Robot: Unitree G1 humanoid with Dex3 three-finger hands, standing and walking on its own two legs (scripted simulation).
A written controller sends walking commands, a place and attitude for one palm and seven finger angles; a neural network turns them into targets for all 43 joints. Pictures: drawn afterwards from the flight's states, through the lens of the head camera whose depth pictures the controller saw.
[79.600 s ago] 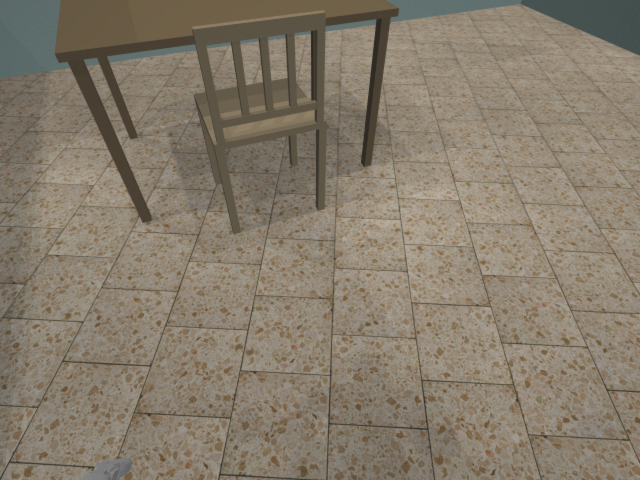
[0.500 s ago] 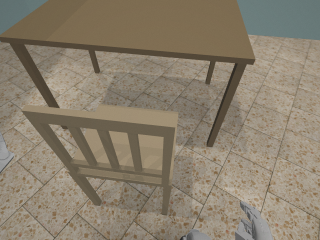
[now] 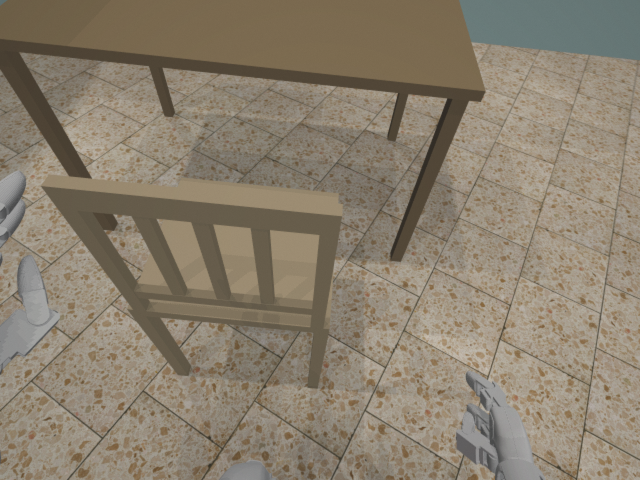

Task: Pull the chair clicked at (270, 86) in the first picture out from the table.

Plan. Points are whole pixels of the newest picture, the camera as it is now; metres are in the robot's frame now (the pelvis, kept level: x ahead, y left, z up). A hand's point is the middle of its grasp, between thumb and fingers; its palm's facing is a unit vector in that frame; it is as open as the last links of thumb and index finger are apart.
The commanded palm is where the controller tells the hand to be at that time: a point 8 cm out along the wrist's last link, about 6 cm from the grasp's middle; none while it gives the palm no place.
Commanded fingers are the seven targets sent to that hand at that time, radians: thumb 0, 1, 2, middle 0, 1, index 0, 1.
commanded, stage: step back with the hand held close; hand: left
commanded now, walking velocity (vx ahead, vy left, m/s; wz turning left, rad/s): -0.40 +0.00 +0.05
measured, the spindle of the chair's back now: (214, 262) +0.45 +0.20 -0.10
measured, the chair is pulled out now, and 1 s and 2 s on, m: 0.29 0.29 0.29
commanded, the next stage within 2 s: stop stepping back and stand still in 0.08 s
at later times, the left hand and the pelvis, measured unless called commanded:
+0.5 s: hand out of the picture +0.07 +0.30 +0.15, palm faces +0.47 -0.83 -0.30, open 7.4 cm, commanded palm +0.01 +0.33 +0.18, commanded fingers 0.00 0.90 0.90 -0.20 -0.30 -0.20 -0.30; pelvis -0.14 +0.03 -0.01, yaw -2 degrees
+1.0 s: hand out of the picture +0.01 +0.33 +0.15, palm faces +0.41 -0.88 -0.26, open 7.4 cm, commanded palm -0.06 +0.37 +0.18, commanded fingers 0.00 0.90 0.90 -0.20 -0.30 -0.20 -0.30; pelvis -0.22 +0.08 -0.02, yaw -4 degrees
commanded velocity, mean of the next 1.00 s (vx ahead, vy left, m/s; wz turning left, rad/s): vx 0.14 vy -0.06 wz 0.01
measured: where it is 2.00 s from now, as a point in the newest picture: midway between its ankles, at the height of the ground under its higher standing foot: outside the picture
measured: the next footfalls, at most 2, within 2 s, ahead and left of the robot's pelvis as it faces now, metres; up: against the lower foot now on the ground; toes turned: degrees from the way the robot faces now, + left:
right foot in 0.28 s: -0.03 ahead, -0.13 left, +0.00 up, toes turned -5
left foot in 0.48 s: -0.11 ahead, +0.15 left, +0.00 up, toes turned +0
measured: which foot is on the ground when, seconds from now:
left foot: down 0.00-0.30, up 0.32-0.46, down 0.48-1.00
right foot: down 0.00-0.06, up 0.08-0.26, down 0.28-0.50, up 0.52-0.74, down 0.76-0.94, up 0.96-1.00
